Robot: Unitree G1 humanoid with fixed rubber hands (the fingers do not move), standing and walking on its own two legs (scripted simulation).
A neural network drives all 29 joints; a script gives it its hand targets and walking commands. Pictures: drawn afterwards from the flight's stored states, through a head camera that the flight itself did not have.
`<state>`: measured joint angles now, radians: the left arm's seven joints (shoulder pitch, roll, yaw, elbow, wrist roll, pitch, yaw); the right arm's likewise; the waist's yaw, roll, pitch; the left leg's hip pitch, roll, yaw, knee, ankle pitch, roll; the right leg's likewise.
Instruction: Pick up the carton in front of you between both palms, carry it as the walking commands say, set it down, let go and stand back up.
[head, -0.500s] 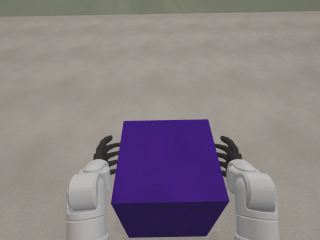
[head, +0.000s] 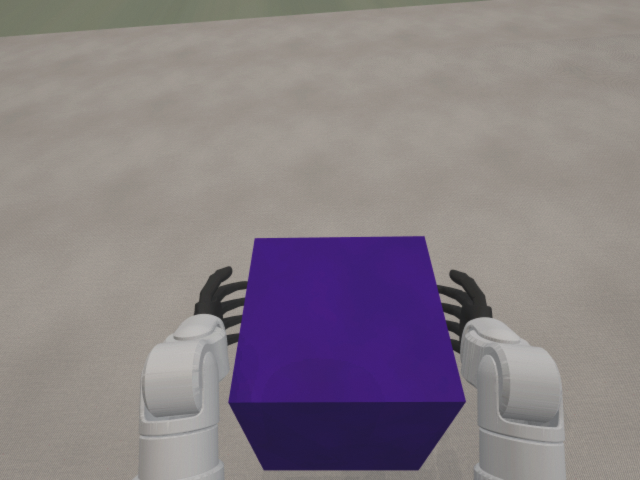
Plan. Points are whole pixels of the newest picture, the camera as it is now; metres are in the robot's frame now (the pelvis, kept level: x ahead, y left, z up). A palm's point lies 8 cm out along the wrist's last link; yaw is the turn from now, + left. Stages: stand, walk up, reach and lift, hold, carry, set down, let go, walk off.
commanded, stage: carry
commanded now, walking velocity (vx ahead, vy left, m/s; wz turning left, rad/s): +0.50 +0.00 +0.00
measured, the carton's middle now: (340, 359) +0.27 +0.00 +0.01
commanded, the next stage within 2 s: none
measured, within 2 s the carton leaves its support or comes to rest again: neither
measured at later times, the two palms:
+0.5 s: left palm (232, 180) +0.58 +0.18 +0.08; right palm (404, 176) +0.57 -0.12 +0.09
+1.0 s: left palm (272, 95) +0.90 +0.13 +0.09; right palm (401, 95) +0.90 -0.17 +0.08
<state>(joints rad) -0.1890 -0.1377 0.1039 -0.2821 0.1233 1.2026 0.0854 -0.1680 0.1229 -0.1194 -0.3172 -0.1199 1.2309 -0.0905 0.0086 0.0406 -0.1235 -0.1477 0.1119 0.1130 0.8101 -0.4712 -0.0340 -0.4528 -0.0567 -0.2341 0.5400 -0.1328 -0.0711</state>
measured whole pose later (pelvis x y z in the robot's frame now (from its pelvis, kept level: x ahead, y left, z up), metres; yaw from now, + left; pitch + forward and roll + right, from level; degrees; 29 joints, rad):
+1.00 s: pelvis +0.62 -0.02 +0.00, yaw +1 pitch +3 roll +0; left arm -0.21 -0.14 0.11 -0.31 0.12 1.20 0.09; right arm -0.18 0.13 -0.13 -0.35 -0.12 1.23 -0.09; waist 0.01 0.04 -0.05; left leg -0.21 0.07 0.08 1.00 -0.48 -0.03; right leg -0.44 -0.05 -0.24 0.52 -0.14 -0.09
